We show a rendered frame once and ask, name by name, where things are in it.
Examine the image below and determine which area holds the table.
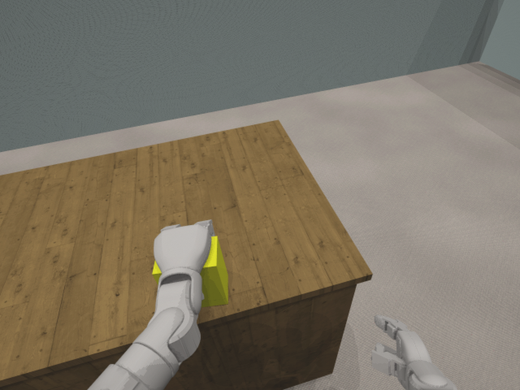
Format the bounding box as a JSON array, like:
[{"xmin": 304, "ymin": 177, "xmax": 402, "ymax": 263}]
[{"xmin": 0, "ymin": 120, "xmax": 373, "ymax": 390}]

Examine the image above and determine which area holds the left robot hand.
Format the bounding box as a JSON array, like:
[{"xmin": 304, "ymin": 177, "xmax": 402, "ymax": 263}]
[{"xmin": 154, "ymin": 219, "xmax": 215, "ymax": 300}]

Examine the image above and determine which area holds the robot left forearm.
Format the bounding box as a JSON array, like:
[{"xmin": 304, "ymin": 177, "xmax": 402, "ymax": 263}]
[{"xmin": 87, "ymin": 268, "xmax": 202, "ymax": 390}]

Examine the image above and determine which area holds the sponge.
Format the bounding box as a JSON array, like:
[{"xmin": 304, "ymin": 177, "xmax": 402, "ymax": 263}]
[{"xmin": 152, "ymin": 236, "xmax": 228, "ymax": 307}]

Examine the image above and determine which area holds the right robot hand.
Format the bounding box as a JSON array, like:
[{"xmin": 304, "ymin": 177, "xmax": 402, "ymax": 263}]
[{"xmin": 371, "ymin": 315, "xmax": 432, "ymax": 390}]

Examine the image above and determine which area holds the robot right forearm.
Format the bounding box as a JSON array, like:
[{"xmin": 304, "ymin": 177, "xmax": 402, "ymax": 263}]
[{"xmin": 405, "ymin": 361, "xmax": 457, "ymax": 390}]

